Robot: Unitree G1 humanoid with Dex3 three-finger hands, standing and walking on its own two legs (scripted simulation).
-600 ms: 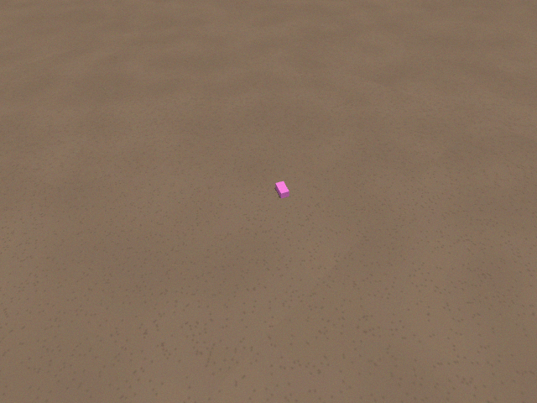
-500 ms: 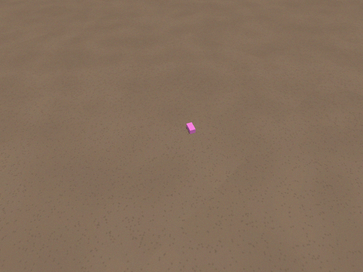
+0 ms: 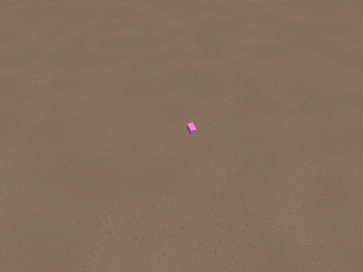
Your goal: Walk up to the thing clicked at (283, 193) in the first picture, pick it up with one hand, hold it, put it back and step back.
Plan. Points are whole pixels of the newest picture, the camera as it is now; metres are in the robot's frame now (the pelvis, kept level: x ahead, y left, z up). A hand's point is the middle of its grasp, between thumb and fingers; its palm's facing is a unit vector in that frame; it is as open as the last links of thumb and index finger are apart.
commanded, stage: stand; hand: left
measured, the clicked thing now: (191, 128) +1.30 -0.05 -0.76
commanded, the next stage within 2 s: walk up in 0.52 s
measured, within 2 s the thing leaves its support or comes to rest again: neither
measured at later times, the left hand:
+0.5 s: hand out of the picture +0.08 +0.25 -0.15, palm faces -0.03 -0.94 -0.35, open 7.4 cm
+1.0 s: hand (72, 221) +0.31 +0.34 -0.14, palm faces -0.42 -0.79 -0.45, open 7.4 cm
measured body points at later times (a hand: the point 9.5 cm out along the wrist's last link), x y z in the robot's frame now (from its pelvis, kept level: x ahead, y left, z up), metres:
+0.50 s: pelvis +0.01 +0.00 +0.00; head +0.02 -0.01 +0.45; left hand +0.08 +0.30 -0.13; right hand +0.08 -0.30 -0.14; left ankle +0.01 +0.12 -0.75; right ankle +0.01 -0.12 -0.75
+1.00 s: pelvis +0.13 +0.08 +0.00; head +0.15 +0.07 +0.45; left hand +0.33 +0.38 -0.11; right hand +0.04 -0.24 -0.11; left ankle +0.09 +0.18 -0.75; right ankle +0.12 -0.06 -0.69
